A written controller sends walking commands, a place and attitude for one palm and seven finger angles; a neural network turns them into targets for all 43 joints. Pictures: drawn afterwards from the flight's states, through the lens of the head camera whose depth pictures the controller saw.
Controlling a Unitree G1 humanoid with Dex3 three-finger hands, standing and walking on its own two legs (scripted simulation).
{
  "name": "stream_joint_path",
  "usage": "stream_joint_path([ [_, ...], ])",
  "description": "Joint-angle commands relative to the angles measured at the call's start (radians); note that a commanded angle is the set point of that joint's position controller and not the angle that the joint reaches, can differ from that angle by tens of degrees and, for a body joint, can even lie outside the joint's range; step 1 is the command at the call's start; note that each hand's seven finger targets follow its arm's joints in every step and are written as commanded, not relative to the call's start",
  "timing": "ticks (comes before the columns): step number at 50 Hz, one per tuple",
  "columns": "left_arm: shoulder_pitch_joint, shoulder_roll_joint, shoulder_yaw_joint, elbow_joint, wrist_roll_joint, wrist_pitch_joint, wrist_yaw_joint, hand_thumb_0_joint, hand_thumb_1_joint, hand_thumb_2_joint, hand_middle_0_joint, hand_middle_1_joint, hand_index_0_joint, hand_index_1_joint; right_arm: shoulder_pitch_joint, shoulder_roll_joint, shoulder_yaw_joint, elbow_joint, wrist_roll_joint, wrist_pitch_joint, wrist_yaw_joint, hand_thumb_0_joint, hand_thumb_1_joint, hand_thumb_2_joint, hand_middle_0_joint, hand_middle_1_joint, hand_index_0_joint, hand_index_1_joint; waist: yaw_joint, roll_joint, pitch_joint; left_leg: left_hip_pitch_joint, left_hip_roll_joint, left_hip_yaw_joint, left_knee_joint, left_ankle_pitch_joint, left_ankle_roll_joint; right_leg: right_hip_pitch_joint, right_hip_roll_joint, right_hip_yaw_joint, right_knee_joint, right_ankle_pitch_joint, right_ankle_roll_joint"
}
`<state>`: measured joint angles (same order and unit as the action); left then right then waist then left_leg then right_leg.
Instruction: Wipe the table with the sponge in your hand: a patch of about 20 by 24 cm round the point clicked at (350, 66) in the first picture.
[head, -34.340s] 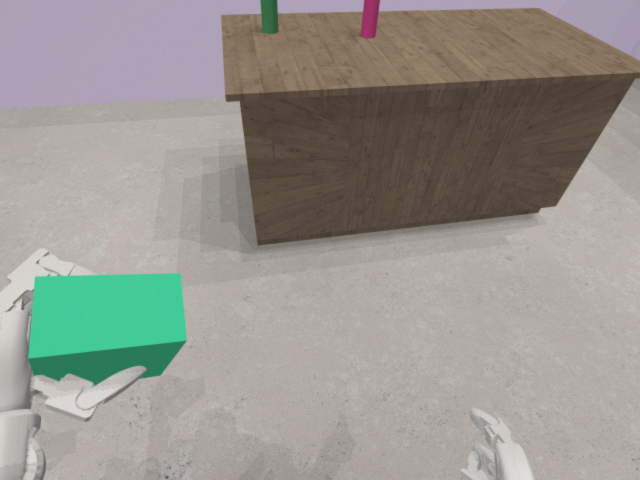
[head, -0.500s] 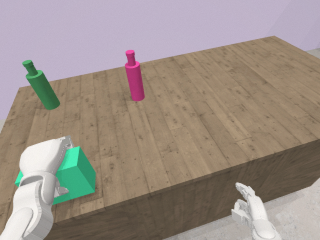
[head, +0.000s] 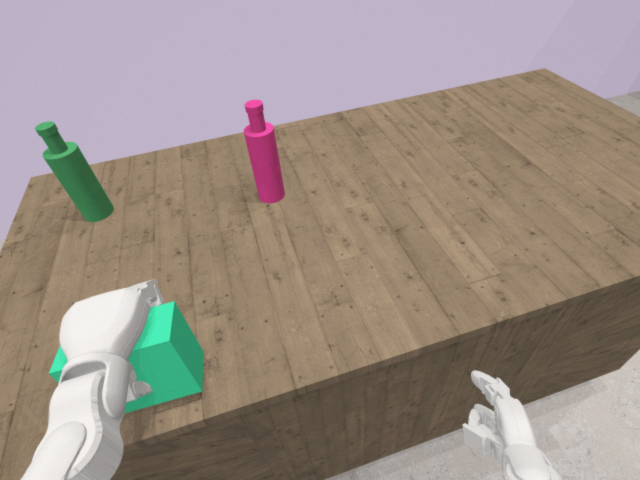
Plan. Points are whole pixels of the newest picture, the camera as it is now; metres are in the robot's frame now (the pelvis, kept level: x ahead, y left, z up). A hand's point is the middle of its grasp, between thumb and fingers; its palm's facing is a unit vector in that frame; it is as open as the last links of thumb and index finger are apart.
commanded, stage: lower the sponge onto the table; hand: left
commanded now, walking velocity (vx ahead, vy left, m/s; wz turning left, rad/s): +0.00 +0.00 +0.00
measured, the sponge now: (142, 369) +0.22 +0.29 +0.02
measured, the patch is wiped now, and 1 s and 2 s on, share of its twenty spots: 0.00 0.15 0.30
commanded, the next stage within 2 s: wipe forward along the first lane in 0.42 s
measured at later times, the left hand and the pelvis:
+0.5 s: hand (133, 351) +0.23 +0.29 +0.05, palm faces -0.04 -0.08 -1.00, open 10.7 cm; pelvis +0.01 -0.01 +0.00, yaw +0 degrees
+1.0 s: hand (136, 326) +0.26 +0.30 +0.05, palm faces -0.08 -0.03 -1.00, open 10.6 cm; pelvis -0.01 -0.02 -0.01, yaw +1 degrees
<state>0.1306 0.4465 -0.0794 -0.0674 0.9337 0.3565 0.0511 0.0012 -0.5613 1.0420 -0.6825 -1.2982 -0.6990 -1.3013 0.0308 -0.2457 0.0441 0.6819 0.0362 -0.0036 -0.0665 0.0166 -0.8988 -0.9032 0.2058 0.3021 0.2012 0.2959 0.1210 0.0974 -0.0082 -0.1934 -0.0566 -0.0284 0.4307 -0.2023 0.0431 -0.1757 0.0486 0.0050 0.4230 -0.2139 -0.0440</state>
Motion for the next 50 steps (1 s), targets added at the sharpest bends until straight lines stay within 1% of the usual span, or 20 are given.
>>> stream_joint_path([
  [1, -0.168, 0.191, 0.133, -0.21, 0.034, 0.001, 0.066, 0.0, 0.1, 1.3, -1.2, -1.6, -1.2, -1.6, -0.197, -0.106, -0.047, -0.18, 0.001, -0.052, 0.002, 0.0, -0.9, -0.9, 0.2, 0.3, 0.2, 0.3, 0.012, -0.041, -0.199, 0.084, 0.022, -0.09, -0.038, 0.188, -0.011, 0.023, -0.017, 0.083, -0.06, 0.12, -0.036],
  [3, -0.175, 0.266, 0.194, -0.208, 0.032, 0.008, 0.071, 0.0, 0.1, 1.3, -1.2, -1.6, -1.2, -1.6, -0.208, -0.12, -0.045, -0.172, 0.001, -0.044, -0.001, 0.0, -0.9, -0.9, 0.2, 0.3, 0.2, 0.3, 0.014, -0.042, -0.188, 0.077, 0.02, -0.092, -0.039, 0.169, -0.009, 0.026, -0.013, 0.113, -0.064, 0.114, -0.042],
  [4, -0.184, 0.204, 0.144, -0.207, 0.031, 0.013, 0.068, 0.0, 0.1, 1.3, -1.2, -1.6, -1.2, -1.6, -0.202, -0.109, -0.043, -0.184, 0.003, -0.044, -0.001, 0.0, -0.9, -0.9, 0.2, 0.3, 0.2, 0.3, 0.004, -0.052, -0.188, 0.064, 0.015, -0.078, -0.031, 0.17, -0.003, 0.03, -0.018, 0.087, -0.062, 0.121, -0.035],
  [8, -0.21, 0.281, 0.199, -0.21, 0.037, 0.001, 0.075, 0.0, 0.1, 1.3, -1.2, -1.6, -1.2, -1.6, -0.205, -0.122, -0.046, -0.173, 0.002, -0.042, -0.009, 0.0, -0.9, -0.9, 0.2, 0.3, 0.2, 0.3, 0.007, -0.034, -0.193, 0.081, 0.013, -0.084, -0.024, 0.165, -0.002, 0.024, -0.017, 0.124, -0.066, 0.122, -0.041],
  [9, -0.185, 0.193, 0.132, -0.222, 0.031, -0.004, 0.071, 0.0, 0.1, 1.3, -1.2, -1.6, -1.2, -1.6, -0.197, -0.106, -0.046, -0.189, 0.003, -0.047, -0.008, 0.0, -0.9, -0.9, 0.2, 0.3, 0.2, 0.3, 0.002, -0.023, -0.206, 0.08, 0.01, -0.073, -0.013, 0.187, 0.003, 0.03, -0.02, 0.095, -0.057, 0.15, -0.036],
  [13, -0.17, 0.247, 0.182, -0.17, 0.027, -0.007, 0.072, 0.0, 0.1, 1.3, -1.2, -1.6, -1.2, -1.6, -0.193, -0.121, -0.049, -0.169, 0.006, -0.042, -0.008, 0.0, -0.9, -0.9, 0.2, 0.3, 0.2, 0.3, 0.0, -0.051, -0.17, 0.069, 0.011, -0.079, -0.012, 0.168, -0.001, 0.007, -0.017, 0.122, -0.065, 0.141, -0.039],
  [14, -0.144, 0.185, 0.133, -0.177, 0.022, -0.008, 0.067, 0.0, 0.1, 1.3, -1.2, -1.6, -1.2, -1.6, -0.184, -0.112, -0.05, -0.185, 0.006, -0.044, -0.008, 0.0, -0.9, -0.9, 0.2, 0.3, 0.2, 0.3, -0.003, -0.045, -0.183, 0.062, 0.008, -0.068, -0.006, 0.175, 0.005, 0.019, -0.021, 0.096, -0.059, 0.155, -0.033],
  [18, -0.145, 0.272, 0.207, -0.117, 0.014, -0.011, 0.07, 0.0, 0.1, 1.3, -1.2, -1.6, -1.2, -1.6, -0.186, -0.127, -0.051, -0.165, 0.008, -0.036, -0.015, 0.0, -0.9, -0.9, 0.2, 0.3, 0.2, 0.3, -0.004, -0.075, -0.153, 0.044, 0.006, -0.068, -0.001, 0.136, 0.003, 0.002, -0.022, 0.134, -0.07, 0.132, -0.032],
  [19, -0.146, 0.218, 0.161, -0.106, 0.017, -0.009, 0.065, 0.0, 0.1, 1.3, -1.2, -1.6, -1.2, -1.6, -0.178, -0.121, -0.049, -0.174, 0.01, -0.035, -0.015, 0.0, -0.9, -0.9, 0.2, 0.3, 0.2, 0.3, -0.009, -0.056, -0.159, 0.032, 0.003, -0.062, 0.001, 0.132, 0.006, 0.003, -0.023, 0.104, -0.065, 0.121, -0.028],
  [23, -0.161, 0.262, 0.198, -0.087, 0.017, -0.023, 0.069, 0.0, 0.1, 1.3, -1.2, -1.6, -1.2, -1.6, -0.179, -0.128, -0.054, -0.165, 0.012, -0.039, -0.018, 0.0, -0.9, -0.9, 0.2, 0.3, 0.2, 0.3, -0.004, -0.068, -0.155, 0.038, 0.003, -0.068, 0.005, 0.122, 0.004, -0.018, -0.02, 0.127, -0.065, 0.105, -0.032],
  [24, -0.156, 0.19, 0.139, -0.088, 0.016, -0.027, 0.066, 0.0, 0.1, 1.3, -1.2, -1.6, -1.2, -1.6, -0.168, -0.119, -0.055, -0.179, 0.012, -0.04, -0.018, 0.0, -0.9, -0.9, 0.2, 0.3, 0.2, 0.3, -0.011, -0.064, -0.182, 0.03, 0.002, -0.059, 0.011, 0.128, 0.008, -0.007, -0.021, 0.101, -0.055, 0.117, -0.026],
  [27, -0.123, 0.206, 0.164, -0.051, 0.017, -0.035, 0.071, 0.0, 0.1, 1.3, -1.2, -1.6, -1.2, -1.6, -0.156, -0.125, -0.06, -0.167, 0.01, -0.039, -0.014, 0.0, -0.9, -0.9, 0.2, 0.3, 0.2, 0.3, -0.008, -0.105, -0.171, 0.017, 0.002, -0.06, 0.022, 0.141, 0.004, -0.012, -0.025, 0.112, -0.05, 0.157, -0.023],
  [28, -0.163, 0.255, 0.198, -0.043, 0.012, -0.038, 0.076, 0.0, 0.1, 1.3, -1.2, -1.6, -1.2, -1.6, -0.161, -0.134, -0.059, -0.158, 0.013, -0.04, -0.018, 0.0, -0.9, -0.9, 0.2, 0.3, 0.2, 0.3, -0.014, -0.105, -0.16, 0.013, 0.004, -0.061, 0.02, 0.116, 0.005, -0.027, -0.02, 0.129, -0.053, 0.132, -0.027],
  [29, -0.195, 0.209, 0.154, -0.026, 0.016, -0.036, 0.074, 0.0, 0.1, 1.3, -1.2, -1.6, -1.2, -1.6, -0.155, -0.127, -0.058, -0.166, 0.015, -0.038, -0.022, 0.0, -0.9, -0.9, 0.2, 0.3, 0.2, 0.3, -0.021, -0.102, -0.163, 0.003, 0.001, -0.054, 0.022, 0.101, 0.009, -0.031, -0.022, 0.106, -0.054, 0.108, -0.021],
  [33, -0.265, 0.258, 0.182, 0.04, 0.026, -0.044, 0.081, 0.0, 0.1, 1.3, -1.2, -1.6, -1.2, -1.6, -0.153, -0.136, -0.06, -0.145, 0.02, -0.041, -0.031, 0.0, -0.9, -0.9, 0.2, 0.3, 0.2, 0.3, -0.025, -0.1, -0.14, -0.006, 0.0, -0.059, 0.02, 0.064, 0.006, -0.068, -0.019, 0.124, -0.061, 0.058, -0.025],
  [34, -0.273, 0.205, 0.133, 0.076, 0.028, -0.039, 0.077, 0.0, 0.1, 1.3, -1.2, -1.6, -1.2, -1.6, -0.139, -0.13, -0.059, -0.152, 0.023, -0.041, -0.033, 0.0, -0.9, -0.9, 0.2, 0.3, 0.2, 0.3, -0.031, -0.097, -0.142, -0.025, -0.003, -0.053, 0.02, 0.045, 0.009, -0.068, -0.019, 0.098, -0.058, 0.029, -0.02],
  [39, -0.369, 0.192, 0.097, 0.165, 0.036, -0.046, 0.064, 0.0, 0.1, 1.3, -1.2, -1.6, -1.2, -1.6, -0.121, -0.135, -0.062, -0.141, 0.031, -0.038, -0.039, 0.0, -0.9, -0.9, 0.2, 0.3, 0.2, 0.3, -0.044, -0.111, -0.149, -0.045, -0.006, -0.049, 0.022, 0.002, 0.01, -0.091, -0.017, 0.09, -0.06, -0.018, -0.017],
  [43, -0.42, 0.261, 0.146, 0.256, 0.04, -0.064, 0.061, 0.0, 0.1, 1.3, -1.2, -1.6, -1.2, -1.6, -0.094, -0.146, -0.064, -0.125, 0.033, -0.033, -0.044, 0.0, -0.9, -0.9, 0.2, 0.3, 0.2, 0.3, -0.043, -0.139, -0.153, -0.073, -0.009, -0.048, 0.031, -0.017, 0.009, -0.095, -0.016, 0.108, -0.055, -0.022, -0.017],
  [44, -0.439, 0.209, 0.1, 0.269, 0.033, -0.07, 0.055, 0.0, 0.1, 1.3, -1.2, -1.6, -1.2, -1.6, -0.083, -0.142, -0.063, -0.136, 0.036, -0.032, -0.045, 0.0, -0.9, -0.9, 0.2, 0.3, 0.2, 0.3, -0.056, -0.153, -0.163, -0.088, -0.01, -0.04, 0.035, -0.015, 0.013, -0.083, -0.017, 0.087, -0.048, -0.002, -0.01],
  [50, -0.489, 0.27, 0.143, 0.392, 0.044, -0.105, 0.055, 0.0, 0.1, 1.3, -1.2, -1.6, -1.2, -1.6, -0.045, -0.152, -0.068, -0.12, 0.042, -0.022, -0.043, 0.0, -0.9, -0.9, 0.2, 0.3, 0.2, 0.3, -0.06, -0.15, -0.146, -0.134, -0.013, -0.037, 0.051, -0.041, 0.011, -0.114, -0.019, 0.101, -0.046, -0.032, -0.011],
])
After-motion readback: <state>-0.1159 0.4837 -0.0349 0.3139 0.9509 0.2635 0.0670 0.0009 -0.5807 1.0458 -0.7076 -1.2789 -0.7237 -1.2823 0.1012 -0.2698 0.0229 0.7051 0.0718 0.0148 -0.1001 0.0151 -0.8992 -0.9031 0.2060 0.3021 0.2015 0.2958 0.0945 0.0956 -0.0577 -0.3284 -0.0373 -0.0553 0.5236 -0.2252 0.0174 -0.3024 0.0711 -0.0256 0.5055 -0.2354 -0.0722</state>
